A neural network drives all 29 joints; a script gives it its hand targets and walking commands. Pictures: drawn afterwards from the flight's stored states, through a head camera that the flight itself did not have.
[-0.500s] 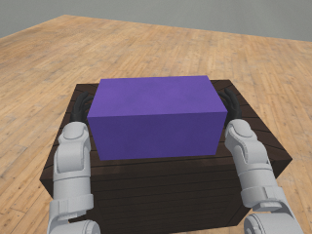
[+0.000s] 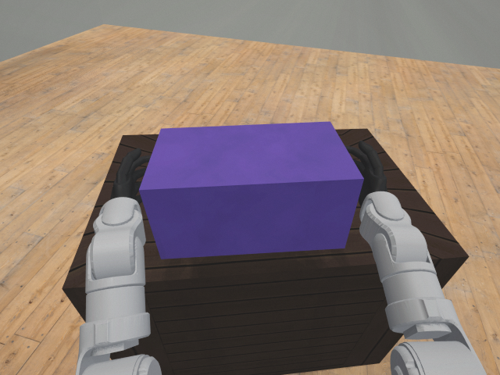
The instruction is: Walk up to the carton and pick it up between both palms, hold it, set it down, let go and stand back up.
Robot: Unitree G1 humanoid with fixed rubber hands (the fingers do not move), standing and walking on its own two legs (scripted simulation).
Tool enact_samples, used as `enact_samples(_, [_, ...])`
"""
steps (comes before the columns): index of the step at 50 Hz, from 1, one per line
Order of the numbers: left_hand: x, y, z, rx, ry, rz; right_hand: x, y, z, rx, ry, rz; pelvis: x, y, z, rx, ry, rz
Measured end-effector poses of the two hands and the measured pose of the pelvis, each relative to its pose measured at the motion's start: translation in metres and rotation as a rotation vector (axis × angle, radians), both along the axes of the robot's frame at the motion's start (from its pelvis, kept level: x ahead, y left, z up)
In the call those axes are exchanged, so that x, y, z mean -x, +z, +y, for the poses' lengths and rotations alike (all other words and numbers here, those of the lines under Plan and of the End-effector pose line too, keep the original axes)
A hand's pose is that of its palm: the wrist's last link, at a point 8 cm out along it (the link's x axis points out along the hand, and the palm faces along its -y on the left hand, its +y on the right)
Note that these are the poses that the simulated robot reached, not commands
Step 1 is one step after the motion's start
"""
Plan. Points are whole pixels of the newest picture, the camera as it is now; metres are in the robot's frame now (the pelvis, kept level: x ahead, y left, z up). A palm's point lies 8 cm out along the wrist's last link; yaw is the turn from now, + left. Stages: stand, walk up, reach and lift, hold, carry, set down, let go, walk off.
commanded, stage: hold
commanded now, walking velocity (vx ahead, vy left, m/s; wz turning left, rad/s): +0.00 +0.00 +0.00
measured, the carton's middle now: (250, 186) +0.38 +0.01 +0.15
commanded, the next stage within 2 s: none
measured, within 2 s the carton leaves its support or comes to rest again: neither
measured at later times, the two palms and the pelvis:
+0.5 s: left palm (126, 200) +0.33 +0.20 +0.16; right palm (372, 192) +0.34 -0.18 +0.17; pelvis +0.00 +0.00 +0.00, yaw +0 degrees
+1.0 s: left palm (127, 202) +0.33 +0.20 +0.16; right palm (372, 193) +0.34 -0.18 +0.17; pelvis +0.00 +0.00 +0.00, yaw +0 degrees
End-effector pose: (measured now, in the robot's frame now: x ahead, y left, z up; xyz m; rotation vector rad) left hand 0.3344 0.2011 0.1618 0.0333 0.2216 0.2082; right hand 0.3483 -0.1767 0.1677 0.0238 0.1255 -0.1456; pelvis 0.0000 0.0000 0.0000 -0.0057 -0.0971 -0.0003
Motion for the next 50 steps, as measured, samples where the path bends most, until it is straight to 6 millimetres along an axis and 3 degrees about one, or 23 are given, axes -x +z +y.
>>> enact_samples(50, [0.0021,-0.0022,-0.0008,-0.006,-0.006,0.010,0.0035,-0.0001,-0.0006,-0.002,-0.006,-0.005,0.0007,0.0002,0.0024,0.000,-0.006,-0.003])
